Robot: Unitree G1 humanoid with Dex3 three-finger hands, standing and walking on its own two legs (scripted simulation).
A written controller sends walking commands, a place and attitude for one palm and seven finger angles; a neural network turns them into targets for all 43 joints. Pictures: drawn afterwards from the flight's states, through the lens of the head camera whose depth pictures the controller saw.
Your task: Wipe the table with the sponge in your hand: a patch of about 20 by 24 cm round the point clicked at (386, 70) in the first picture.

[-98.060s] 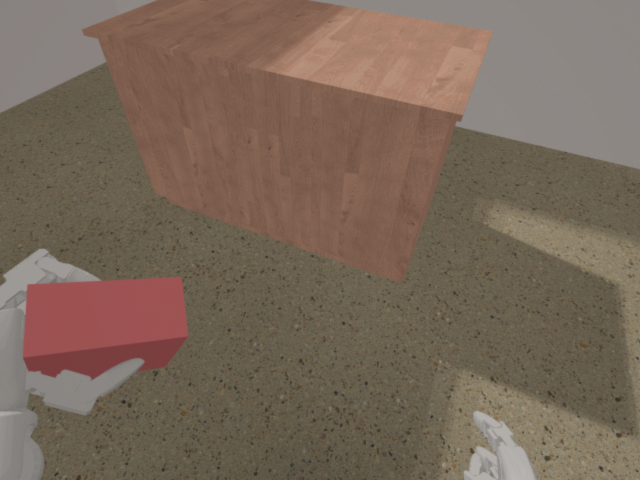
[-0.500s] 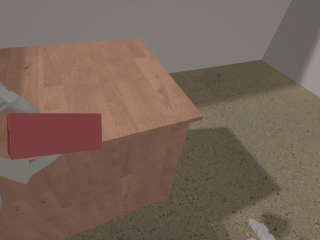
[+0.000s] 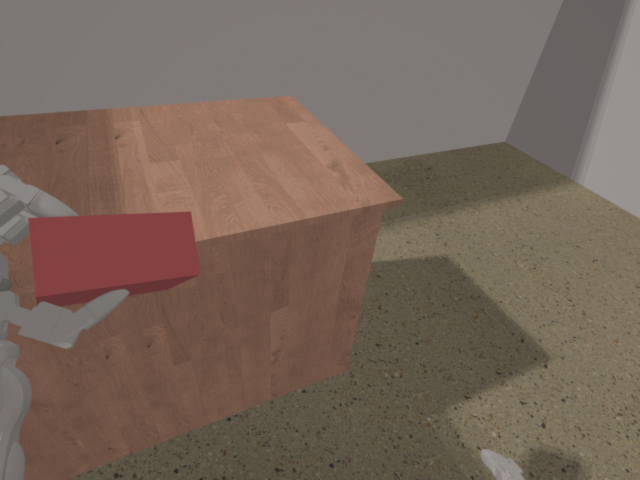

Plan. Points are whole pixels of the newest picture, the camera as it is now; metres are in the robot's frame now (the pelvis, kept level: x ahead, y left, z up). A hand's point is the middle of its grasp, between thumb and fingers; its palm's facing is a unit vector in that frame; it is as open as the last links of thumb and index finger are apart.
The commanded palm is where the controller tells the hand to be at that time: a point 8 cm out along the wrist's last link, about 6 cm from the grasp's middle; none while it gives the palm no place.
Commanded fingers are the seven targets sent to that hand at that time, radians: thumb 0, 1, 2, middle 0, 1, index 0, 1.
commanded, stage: stop stepping back and stand still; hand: left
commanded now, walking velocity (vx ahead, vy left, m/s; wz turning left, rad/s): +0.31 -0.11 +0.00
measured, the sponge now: (135, 259) +0.25 +0.21 +0.22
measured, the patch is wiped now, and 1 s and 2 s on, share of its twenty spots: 1.00 1.00 1.00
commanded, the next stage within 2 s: stand and wait in 0.54 s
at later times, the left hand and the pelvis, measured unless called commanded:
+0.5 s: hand out of the picture +0.13 +0.25 +0.25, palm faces +0.49 -0.83 -0.27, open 9.8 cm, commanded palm +0.08 +0.29 +0.26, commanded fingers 0.00 0.10 1.30 -1.20 -1.60 -1.20 -1.60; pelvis -0.08 +0.01 +0.00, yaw +1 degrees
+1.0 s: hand out of the picture +0.14 +0.28 +0.24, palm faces +0.54 -0.78 -0.32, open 9.8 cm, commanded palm +0.09 +0.31 +0.26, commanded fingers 0.00 0.10 1.30 -1.20 -1.60 -1.20 -1.60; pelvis -0.06 +0.02 +0.01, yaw +3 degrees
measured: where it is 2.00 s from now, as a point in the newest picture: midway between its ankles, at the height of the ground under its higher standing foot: outside the picture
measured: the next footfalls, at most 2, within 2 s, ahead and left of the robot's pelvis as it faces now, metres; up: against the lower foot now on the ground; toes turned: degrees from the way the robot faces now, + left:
left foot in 0.02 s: +0.03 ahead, +0.14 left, +0.00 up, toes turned +2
right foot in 0.26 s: +0.01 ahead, -0.10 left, +0.00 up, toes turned +1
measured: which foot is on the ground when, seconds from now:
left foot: up 0.00-0.00, down 0.02-0.24, up 0.26-0.46, down 0.48-1.00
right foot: down 0.00-0.00, up 0.02-0.24, down 0.26-1.00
